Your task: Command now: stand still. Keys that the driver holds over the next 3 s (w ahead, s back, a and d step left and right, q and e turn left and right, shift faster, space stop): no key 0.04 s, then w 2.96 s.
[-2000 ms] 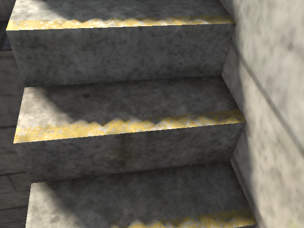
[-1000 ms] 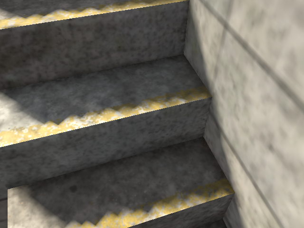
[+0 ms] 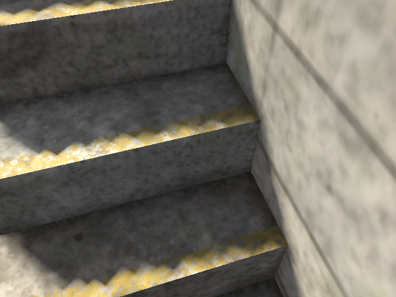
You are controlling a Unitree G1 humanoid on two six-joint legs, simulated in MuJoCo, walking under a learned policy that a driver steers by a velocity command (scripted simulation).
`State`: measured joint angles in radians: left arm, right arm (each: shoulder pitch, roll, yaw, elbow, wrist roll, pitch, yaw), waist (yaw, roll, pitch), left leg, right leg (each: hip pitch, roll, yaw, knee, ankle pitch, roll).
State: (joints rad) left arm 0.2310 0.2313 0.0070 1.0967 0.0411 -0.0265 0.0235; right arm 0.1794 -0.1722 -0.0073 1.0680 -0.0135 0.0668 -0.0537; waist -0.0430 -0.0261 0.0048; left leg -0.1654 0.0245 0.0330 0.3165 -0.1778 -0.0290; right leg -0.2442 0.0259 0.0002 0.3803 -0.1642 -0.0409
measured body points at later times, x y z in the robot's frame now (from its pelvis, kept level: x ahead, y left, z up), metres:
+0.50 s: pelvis +0.04 +0.03 -0.01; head +0.06 +0.04 +0.44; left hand +0.14 +0.27 -0.16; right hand +0.08 -0.22 -0.15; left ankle -0.01 +0.14 -0.75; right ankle +0.02 -0.09 -0.75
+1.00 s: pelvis +0.07 +0.04 +0.00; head +0.09 +0.06 +0.45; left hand +0.26 +0.23 -0.12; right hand +0.06 -0.21 -0.14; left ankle -0.01 +0.14 -0.75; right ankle +0.07 -0.10 -0.44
